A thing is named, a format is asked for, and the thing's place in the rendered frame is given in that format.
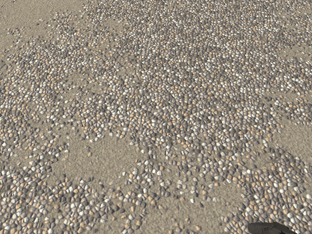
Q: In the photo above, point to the robot right hand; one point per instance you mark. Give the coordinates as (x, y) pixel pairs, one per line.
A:
(269, 228)

